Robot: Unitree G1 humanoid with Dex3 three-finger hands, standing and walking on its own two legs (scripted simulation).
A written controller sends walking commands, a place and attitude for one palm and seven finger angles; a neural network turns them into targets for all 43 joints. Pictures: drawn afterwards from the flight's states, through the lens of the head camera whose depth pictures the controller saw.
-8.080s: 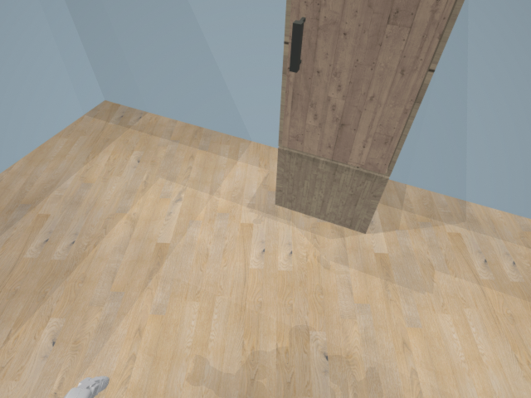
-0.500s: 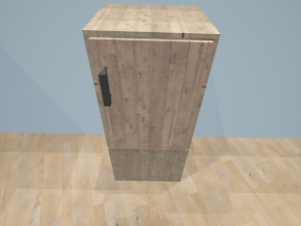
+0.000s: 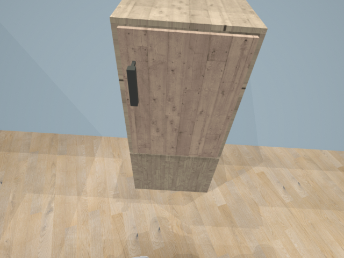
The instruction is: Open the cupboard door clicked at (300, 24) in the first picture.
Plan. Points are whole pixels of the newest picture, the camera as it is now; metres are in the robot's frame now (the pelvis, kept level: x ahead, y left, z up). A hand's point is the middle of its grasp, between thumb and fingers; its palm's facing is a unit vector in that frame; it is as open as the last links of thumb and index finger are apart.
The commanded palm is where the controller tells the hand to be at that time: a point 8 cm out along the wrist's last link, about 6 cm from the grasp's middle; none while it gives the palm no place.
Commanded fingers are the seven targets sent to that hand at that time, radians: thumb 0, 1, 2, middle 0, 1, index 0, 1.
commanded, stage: come to a stop and stand still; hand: left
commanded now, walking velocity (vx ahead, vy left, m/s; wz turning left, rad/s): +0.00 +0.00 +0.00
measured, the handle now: (134, 83) +0.63 +0.16 +0.07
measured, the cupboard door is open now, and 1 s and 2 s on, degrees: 0 0 0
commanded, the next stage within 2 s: look again from close up in 0.64 s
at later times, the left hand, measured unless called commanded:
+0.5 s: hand out of the picture +0.00 +0.25 -0.15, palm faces +0.02 -0.96 -0.27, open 7.4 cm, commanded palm none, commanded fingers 0.00 0.90 0.90 -0.20 -0.30 -0.20 -0.30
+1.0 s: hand out of the picture -0.07 +0.18 -0.16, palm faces +0.02 -0.99 -0.15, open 7.4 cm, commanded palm none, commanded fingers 0.00 0.90 0.90 -0.20 -0.30 -0.20 -0.30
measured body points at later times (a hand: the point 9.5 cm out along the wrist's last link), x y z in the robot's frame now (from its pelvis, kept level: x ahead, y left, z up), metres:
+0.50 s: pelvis -0.04 +0.03 +0.02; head -0.05 +0.04 +0.46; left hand +0.00 +0.30 -0.13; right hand +0.02 -0.24 -0.12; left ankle +0.02 +0.12 -0.73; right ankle -0.01 -0.11 -0.72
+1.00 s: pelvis -0.04 +0.02 +0.01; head -0.04 +0.03 +0.46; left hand -0.07 +0.23 -0.15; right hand -0.06 -0.19 -0.15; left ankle +0.02 +0.12 -0.73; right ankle -0.01 -0.11 -0.73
